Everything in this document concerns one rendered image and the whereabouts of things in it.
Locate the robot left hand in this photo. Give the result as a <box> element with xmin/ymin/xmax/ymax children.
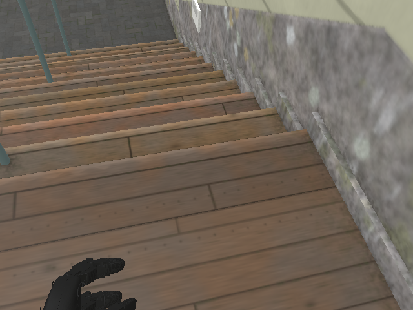
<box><xmin>40</xmin><ymin>258</ymin><xmax>137</xmax><ymax>310</ymax></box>

